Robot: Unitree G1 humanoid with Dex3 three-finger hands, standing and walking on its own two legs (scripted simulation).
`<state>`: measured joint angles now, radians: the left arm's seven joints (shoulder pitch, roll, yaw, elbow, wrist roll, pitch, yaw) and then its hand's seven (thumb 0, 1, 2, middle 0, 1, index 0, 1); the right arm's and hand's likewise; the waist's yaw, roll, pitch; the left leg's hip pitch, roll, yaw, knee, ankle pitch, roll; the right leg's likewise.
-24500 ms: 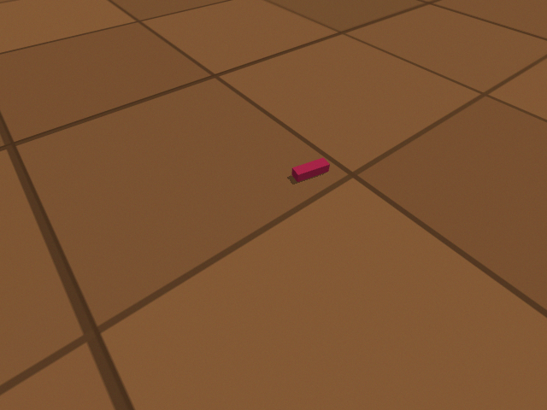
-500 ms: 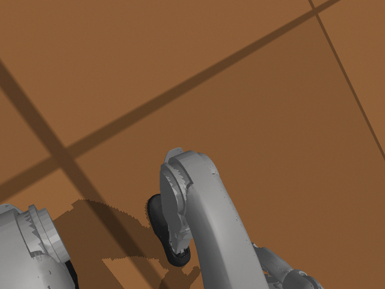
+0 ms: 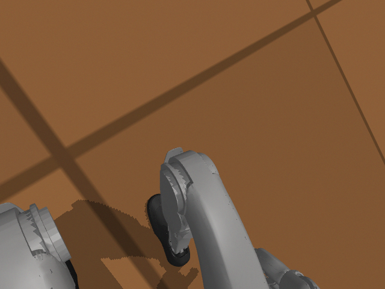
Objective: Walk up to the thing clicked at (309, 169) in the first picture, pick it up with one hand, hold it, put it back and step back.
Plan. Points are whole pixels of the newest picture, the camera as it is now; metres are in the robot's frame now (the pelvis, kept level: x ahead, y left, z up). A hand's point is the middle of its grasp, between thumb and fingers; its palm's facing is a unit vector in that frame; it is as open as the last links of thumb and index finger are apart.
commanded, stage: close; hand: left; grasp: from above
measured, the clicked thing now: out of the picture +0.45 +0.34 -0.27
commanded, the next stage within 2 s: settle in 0.12 s
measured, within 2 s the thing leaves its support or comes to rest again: leaves its support in 0.50 s
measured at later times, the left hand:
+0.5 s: hand out of the picture +0.44 +0.34 -0.23, palm faces -0.41 -0.17 -0.89, open 9.3 cm
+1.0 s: hand out of the picture +0.44 +0.35 -0.14, palm faces -0.43 -0.11 -0.90, open 9.2 cm
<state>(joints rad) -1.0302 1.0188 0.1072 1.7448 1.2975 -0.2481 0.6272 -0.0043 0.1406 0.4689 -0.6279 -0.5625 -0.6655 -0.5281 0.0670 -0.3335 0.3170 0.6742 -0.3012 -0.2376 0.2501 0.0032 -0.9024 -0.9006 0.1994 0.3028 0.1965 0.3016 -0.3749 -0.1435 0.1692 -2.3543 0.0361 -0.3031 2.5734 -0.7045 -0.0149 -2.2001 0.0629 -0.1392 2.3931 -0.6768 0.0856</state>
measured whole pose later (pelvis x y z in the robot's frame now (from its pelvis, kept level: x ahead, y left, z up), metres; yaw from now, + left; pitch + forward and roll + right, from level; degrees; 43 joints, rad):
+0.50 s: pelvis +0.00 +0.00 +0.00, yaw +0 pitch +27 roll -15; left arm -1.02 1.03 0.15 1.68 1.30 -0.23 0.57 0.00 0.13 0.36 -0.75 -0.44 -0.79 -0.40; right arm 0.10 -0.33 0.30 0.67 -0.30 -0.22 0.25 0.00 -0.92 -0.90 0.20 0.30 0.20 0.30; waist -0.37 -0.13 0.15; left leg -2.37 0.03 -0.30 2.57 -0.70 -0.01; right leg -2.21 0.06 -0.14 2.39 -0.68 0.08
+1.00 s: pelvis +0.00 -0.01 +0.02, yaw +4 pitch +31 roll -11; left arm -0.96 0.82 0.07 1.42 1.24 -0.20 0.33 0.00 0.13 0.34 -0.79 -0.37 -0.83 -0.33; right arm 0.13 -0.32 0.14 0.68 -0.16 -0.10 0.23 0.00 -0.92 -0.91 0.20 0.30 0.20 0.30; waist -0.26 -0.01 -0.01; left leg -2.36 0.02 -0.22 2.46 -0.67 -0.02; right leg -2.23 0.02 -0.08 2.35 -0.68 0.07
